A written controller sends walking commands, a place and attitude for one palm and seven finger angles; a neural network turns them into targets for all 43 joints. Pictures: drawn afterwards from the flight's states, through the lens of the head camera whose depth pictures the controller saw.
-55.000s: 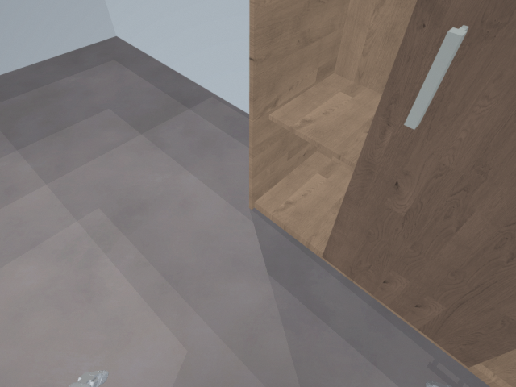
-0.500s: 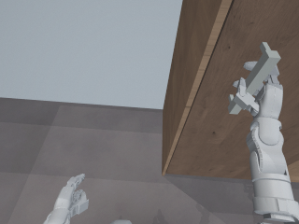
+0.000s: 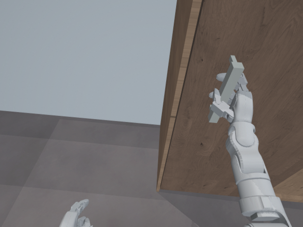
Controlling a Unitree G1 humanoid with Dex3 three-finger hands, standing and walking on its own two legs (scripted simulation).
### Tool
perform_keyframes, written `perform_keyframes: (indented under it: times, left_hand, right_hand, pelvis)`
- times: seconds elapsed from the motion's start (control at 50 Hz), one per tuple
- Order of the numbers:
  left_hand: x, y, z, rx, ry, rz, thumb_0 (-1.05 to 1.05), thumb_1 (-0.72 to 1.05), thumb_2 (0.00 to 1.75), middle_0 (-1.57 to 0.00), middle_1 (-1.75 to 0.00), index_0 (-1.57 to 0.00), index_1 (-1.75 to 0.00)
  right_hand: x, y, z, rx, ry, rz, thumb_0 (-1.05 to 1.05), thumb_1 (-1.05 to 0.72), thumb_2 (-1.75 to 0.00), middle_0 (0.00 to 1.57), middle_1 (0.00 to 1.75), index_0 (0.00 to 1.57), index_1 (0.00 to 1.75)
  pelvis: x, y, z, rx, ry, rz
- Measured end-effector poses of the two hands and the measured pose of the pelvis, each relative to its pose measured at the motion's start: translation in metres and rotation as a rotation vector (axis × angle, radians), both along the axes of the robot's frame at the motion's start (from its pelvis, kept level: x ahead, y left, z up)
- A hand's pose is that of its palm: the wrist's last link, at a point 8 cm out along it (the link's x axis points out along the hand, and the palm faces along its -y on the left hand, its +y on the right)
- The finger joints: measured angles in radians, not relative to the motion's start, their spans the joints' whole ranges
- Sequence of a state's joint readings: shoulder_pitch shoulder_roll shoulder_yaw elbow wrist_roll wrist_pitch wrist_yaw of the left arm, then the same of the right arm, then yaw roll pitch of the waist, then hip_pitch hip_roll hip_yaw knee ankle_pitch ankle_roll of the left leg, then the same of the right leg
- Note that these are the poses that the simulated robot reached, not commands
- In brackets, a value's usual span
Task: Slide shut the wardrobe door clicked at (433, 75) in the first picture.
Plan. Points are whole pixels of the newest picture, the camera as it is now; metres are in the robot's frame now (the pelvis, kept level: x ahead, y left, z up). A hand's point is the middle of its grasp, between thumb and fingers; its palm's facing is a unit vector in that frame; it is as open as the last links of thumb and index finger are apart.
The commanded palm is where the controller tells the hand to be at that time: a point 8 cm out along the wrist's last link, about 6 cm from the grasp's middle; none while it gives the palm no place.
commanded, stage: stop walking and hold the door there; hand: right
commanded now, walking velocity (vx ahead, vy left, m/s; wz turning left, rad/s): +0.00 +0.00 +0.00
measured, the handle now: (221, 91) +0.44 -0.16 +0.15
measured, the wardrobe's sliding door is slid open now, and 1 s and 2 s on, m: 0.00 0.00 0.00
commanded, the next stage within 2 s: loosen the grip on the handle in 0.58 s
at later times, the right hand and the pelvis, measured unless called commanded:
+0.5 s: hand (215, 103) +0.39 -0.13 +0.15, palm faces +0.12 +0.99 -0.09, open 6.3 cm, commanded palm +0.36 -0.16 +0.15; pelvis +0.02 -0.01 +0.00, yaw -1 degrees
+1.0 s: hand (220, 102) +0.38 -0.14 +0.16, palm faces +0.24 +0.97 -0.11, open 12.1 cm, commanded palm +0.35 -0.18 +0.16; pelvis -0.04 +0.04 -0.01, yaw -4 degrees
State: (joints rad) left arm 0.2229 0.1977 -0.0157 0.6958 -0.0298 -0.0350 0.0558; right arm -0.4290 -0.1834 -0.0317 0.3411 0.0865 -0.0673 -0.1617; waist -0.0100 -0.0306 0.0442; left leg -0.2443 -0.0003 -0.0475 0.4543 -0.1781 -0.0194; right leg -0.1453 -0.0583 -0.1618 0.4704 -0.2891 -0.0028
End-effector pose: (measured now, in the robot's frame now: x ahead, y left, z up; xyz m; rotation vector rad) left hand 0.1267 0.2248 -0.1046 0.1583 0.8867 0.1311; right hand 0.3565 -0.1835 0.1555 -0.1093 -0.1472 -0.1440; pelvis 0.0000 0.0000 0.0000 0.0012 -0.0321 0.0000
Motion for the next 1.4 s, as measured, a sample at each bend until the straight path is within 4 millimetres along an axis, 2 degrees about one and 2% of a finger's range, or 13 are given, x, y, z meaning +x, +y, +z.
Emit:
perform_keyframes:
  times: [0.14,0.26,0.4,0.56,0.7,0.76,0.82,0.88,1.04,1.16,1.26,1.4]
  left_hand:
    - [0.020,-0.018,0.002,-0.007,-0.024,-0.033,0.01,0.90,0.90,-0.20,-0.30,-0.20,-0.30]
    - [0.039,-0.024,0.005,-0.005,-0.046,-0.062,0.01,0.90,0.90,-0.20,-0.30,-0.20,-0.30]
    - [0.054,-0.024,0.007,-0.003,-0.060,-0.069,0.01,0.90,0.90,-0.20,-0.30,-0.20,-0.30]
    - [0.054,-0.015,0.010,0.008,-0.057,-0.048,0.01,0.90,0.90,-0.20,-0.30,-0.20,-0.30]
    - [0.043,-0.006,0.011,0.020,-0.046,-0.029,0.01,0.90,0.90,-0.20,-0.30,-0.20,-0.30]
    - [0.033,0.001,0.013,0.025,-0.053,-0.059,0.01,0.90,0.90,-0.20,-0.30,-0.20,-0.30]
    - [0.019,0.010,0.015,0.020,-0.068,-0.090,0.01,0.90,0.90,-0.20,-0.30,-0.20,-0.30]
    - [0.003,0.022,0.015,0.007,-0.103,-0.079,0.01,0.90,0.90,-0.20,-0.30,-0.20,-0.30]
    - [-0.054,0.058,0.000,0.027,-0.031,-0.046,0.01,0.90,0.90,-0.20,-0.30,-0.20,-0.30]
    - [-0.085,0.078,-0.007,0.057,0.047,0.024,0.01,0.90,0.90,-0.20,-0.30,-0.20,-0.30]
    - [-0.087,0.078,-0.005,0.069,0.042,0.056,0.01,0.90,0.90,-0.20,-0.30,-0.20,-0.30]
    - [-0.063,0.052,0.006,0.080,-0.036,0.035,0.01,0.91,0.90,-0.19,-0.30,-0.20,-0.30]
  right_hand:
    - [0.001,-0.001,-0.001,0.009,-0.011,0.020,-0.01,-0.74,-0.77,0.42,1.40,0.22,1.35]
    - [0.001,-0.001,-0.001,0.011,-0.020,0.027,-0.01,-0.74,-0.78,0.42,1.40,0.21,1.36]
    - [0.002,-0.001,-0.002,0.008,-0.028,0.029,-0.02,-0.74,-0.79,0.42,1.40,0.21,1.36]
    - [0.002,-0.002,-0.002,0.004,-0.033,0.029,-0.02,-0.73,-0.80,0.43,1.40,0.20,1.36]
    - [0.003,-0.004,-0.001,-0.036,-0.037,0.040,-0.03,-0.71,-0.79,0.43,1.40,0.20,1.36]
    - [0.014,-0.013,0.006,-0.119,-0.003,0.083,-0.05,-0.56,-0.76,0.49,1.40,0.25,1.37]
    - [0.004,-0.020,0.007,0.043,0.014,0.050,-0.04,-0.45,-0.70,0.51,1.38,0.31,1.38]
    - [-0.002,-0.014,0.006,0.094,0.021,-0.013,-0.02,-0.32,-0.63,0.45,1.32,0.30,1.34]
    - [-0.006,-0.008,0.005,-0.032,-0.013,-0.081,-0.01,0.23,-0.36,0.40,1.30,0.19,1.28]
    - [0.002,-0.008,0.013,-0.050,-0.034,-0.012,-0.01,0.45,-0.25,0.36,1.27,0.25,1.25]
    - [0.006,-0.013,0.015,-0.004,-0.048,0.010,-0.01,0.51,-0.21,0.38,1.27,0.26,1.21]
    - [0.005,-0.020,0.007,0.010,-0.074,0.037,-0.01,0.54,-0.20,0.38,1.24,0.26,1.16]
  pelvis:
    - [0.006,-0.009,0.000,0.000,0.004,-0.005]
    - [0.011,-0.012,-0.001,0.001,0.007,-0.012]
    - [0.017,-0.011,0.000,0.005,0.014,-0.014]
    - [0.018,-0.009,0.001,0.007,0.018,-0.014]
    - [0.013,-0.006,0.001,0.006,0.016,0.001]
    - [0.000,0.003,0.000,-0.004,0.039,-0.042]
    - [-0.010,0.011,-0.001,-0.009,0.053,-0.057]
    - [-0.018,0.019,-0.002,-0.010,0.048,-0.062]
    - [-0.040,0.039,-0.007,-0.016,0.053,-0.069]
    - [-0.046,0.042,-0.009,-0.003,0.072,-0.033]
    - [-0.045,0.033,-0.008,0.009,0.084,-0.009]
    - [-0.040,0.013,-0.011,0.007,0.082,0.004]
